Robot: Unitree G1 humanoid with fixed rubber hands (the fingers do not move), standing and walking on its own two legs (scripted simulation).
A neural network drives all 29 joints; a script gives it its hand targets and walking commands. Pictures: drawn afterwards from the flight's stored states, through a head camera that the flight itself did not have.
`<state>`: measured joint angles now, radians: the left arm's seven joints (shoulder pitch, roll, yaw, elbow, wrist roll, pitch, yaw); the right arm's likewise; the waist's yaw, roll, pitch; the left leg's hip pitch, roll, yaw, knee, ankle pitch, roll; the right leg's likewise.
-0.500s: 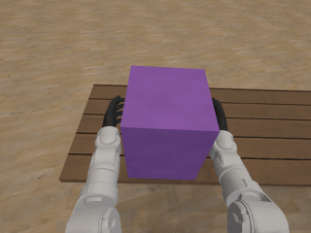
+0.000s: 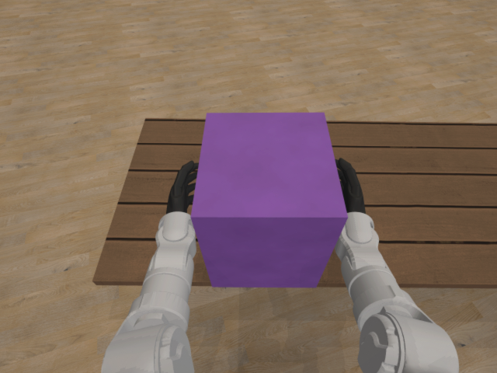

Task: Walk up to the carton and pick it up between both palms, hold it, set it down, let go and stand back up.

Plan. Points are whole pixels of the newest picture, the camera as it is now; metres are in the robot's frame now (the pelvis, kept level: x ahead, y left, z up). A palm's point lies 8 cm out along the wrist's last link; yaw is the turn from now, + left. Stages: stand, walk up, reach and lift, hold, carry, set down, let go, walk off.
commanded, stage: set down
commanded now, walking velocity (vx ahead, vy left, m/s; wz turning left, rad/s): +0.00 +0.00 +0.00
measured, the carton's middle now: (264, 205) +0.39 +0.00 +0.02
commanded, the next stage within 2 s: none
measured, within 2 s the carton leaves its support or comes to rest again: rests again in 1.46 s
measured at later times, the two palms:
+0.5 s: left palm (186, 218) +0.38 +0.14 -0.01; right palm (344, 211) +0.39 -0.15 +0.01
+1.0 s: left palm (186, 229) +0.37 +0.14 -0.03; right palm (341, 221) +0.38 -0.15 -0.01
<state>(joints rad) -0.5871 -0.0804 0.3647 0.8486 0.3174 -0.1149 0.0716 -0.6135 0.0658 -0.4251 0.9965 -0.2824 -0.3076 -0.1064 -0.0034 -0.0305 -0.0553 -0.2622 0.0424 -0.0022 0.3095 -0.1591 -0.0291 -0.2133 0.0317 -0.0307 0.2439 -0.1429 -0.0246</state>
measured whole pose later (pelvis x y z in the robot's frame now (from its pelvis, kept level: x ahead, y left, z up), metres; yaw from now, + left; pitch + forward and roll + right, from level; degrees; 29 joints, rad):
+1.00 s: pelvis +0.00 +0.00 -0.01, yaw -1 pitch +20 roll -1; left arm -0.64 -0.03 0.37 1.15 0.26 -0.42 0.14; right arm -0.67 0.05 -0.50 1.15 -0.38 -0.48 -0.11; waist -0.01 0.01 -0.17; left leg -0.60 0.05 0.01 0.42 -0.17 -0.02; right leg -0.55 0.03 -0.04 0.35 -0.15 -0.02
